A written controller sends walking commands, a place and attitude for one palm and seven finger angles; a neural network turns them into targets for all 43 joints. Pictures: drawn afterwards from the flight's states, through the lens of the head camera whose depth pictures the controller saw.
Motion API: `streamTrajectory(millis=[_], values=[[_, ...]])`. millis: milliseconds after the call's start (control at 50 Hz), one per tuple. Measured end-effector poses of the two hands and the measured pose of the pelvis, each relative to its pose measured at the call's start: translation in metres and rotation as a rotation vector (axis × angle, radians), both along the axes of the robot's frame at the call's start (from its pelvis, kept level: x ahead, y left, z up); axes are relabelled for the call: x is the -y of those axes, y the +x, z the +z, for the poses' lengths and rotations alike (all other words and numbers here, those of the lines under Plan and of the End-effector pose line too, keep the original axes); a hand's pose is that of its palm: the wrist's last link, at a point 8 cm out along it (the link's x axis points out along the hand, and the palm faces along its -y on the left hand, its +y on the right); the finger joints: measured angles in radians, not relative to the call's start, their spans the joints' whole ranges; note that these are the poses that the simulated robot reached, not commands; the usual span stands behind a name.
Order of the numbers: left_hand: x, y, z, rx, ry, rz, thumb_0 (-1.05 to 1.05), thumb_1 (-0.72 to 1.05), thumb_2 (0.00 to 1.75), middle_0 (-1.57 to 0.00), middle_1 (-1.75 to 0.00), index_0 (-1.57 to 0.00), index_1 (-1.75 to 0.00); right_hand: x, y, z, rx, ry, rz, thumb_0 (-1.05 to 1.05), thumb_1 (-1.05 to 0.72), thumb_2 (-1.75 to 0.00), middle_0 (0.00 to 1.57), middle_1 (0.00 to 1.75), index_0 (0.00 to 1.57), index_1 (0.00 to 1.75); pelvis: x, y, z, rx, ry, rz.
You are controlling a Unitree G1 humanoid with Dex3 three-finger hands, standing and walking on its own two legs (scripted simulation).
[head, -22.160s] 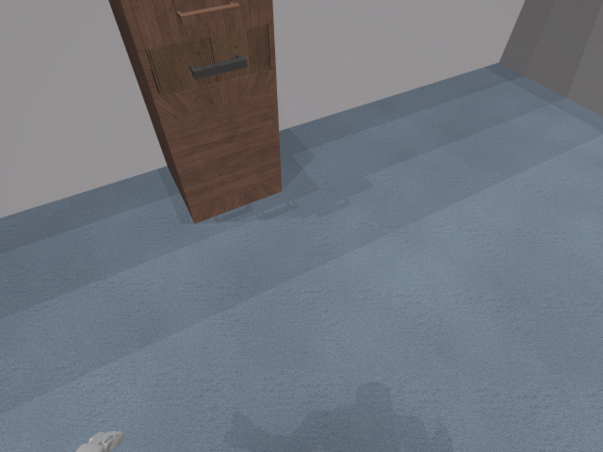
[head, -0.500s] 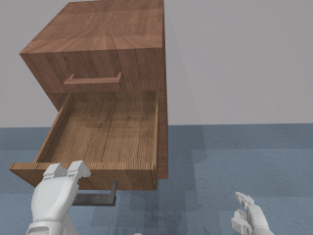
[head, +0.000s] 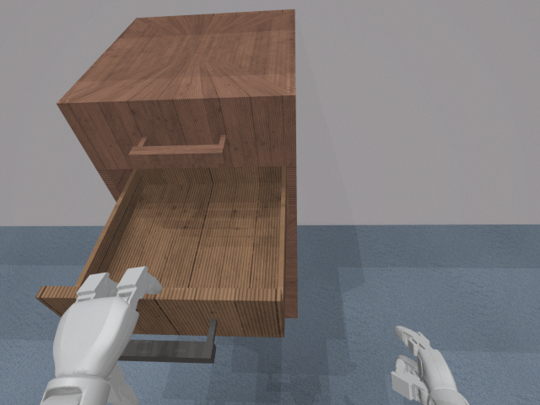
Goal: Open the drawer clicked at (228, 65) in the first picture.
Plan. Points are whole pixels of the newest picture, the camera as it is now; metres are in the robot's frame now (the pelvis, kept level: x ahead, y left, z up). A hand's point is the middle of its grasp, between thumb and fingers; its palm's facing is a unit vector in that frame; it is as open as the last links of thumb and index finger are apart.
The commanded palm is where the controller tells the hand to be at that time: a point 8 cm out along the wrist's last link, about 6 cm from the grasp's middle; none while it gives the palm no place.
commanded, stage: lift the hand off the handle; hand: left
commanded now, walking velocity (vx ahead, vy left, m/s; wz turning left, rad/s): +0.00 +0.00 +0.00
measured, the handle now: (163, 337) +0.23 +0.22 -0.05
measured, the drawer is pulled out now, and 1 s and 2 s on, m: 0.30 0.30 0.30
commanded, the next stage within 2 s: draw the hand back to the body in 0.52 s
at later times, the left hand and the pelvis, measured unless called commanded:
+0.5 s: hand (122, 327) +0.19 +0.21 +0.09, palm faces +0.06 -0.16 -0.99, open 13.8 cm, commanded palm +0.16 +0.20 +0.15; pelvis +0.00 -0.01 +0.01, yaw +0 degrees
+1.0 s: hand (99, 335) +0.17 +0.23 +0.10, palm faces +0.03 -0.13 -0.99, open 13.8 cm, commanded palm +0.15 +0.23 +0.17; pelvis +0.00 -0.01 +0.01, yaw +1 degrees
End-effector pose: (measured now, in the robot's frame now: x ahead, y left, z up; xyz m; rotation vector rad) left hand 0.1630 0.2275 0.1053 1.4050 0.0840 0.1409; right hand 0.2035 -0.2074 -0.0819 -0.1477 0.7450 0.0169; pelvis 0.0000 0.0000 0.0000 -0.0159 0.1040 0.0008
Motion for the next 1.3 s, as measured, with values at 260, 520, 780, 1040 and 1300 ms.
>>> streamTrajectory(millis=[260, 520, 780, 1040, 1300], values=[[0.015, 0.003, 0.02, 0.036, -0.018, -0.033, 0.0, -0.49, 0.3, -0.32, -1.21, -0.32, -1.2, -0.015, 0.006, 0.006, 0.023, 0.037, 0.037, 0.01, -0.91, -0.9, 0.2, 0.3, 0.2, 0.3, -0.003, -0.002, 0.003, 0.023, -0.001, 0.002], [0.013, 0.001, 0.037, 0.006, -0.002, 0.003, 0.0, -0.49, 0.3, -0.32, -1.2, -0.31, -1.2, -0.007, 0.008, 0.014, 0.035, 0.045, 0.046, 0.01, -0.91, -0.9, 0.2, 0.3, 0.2, 0.3, 0.007, -0.001, 0.011, 0.051, 0.005, 0.004], [0.01, -0.002, 0.043, 0.015, 0.035, -0.013, 0.0, -0.49, 0.3, -0.32, -1.21, -0.32, -1.2, 0.012, 0.011, 0.015, 0.036, 0.002, 0.029, 0.01, -0.91, -0.9, 0.2, 0.3, 0.2, 0.3, 0.016, 0.001, 0.012, 0.053, 0.006, 0.005], [-0.004, -0.015, 0.053, -0.013, 0.036, -0.017, 0.0, -0.49, 0.3, -0.32, -1.2, -0.32, -1.2, 0.013, 0.015, 0.018, 0.046, -0.023, 0.025, 0.01, -0.91, -0.9, 0.2, 0.3, 0.2, 0.3, 0.01, 0.004, 0.013, 0.049, 0.003, 0.011], [-0.027, -0.011, 0.058, 0.113, -0.501, 0.071, 0.0, -0.48, 0.3, -0.32, -1.2, -0.32, -1.2, -0.013, 0.012, 0.024, 0.098, 0.002, 0.01, 0.01, -0.91, -0.9, 0.2, 0.3, 0.2, 0.3, -0.003, 0.002, 0.016, 0.09, -0.001, 0.016]])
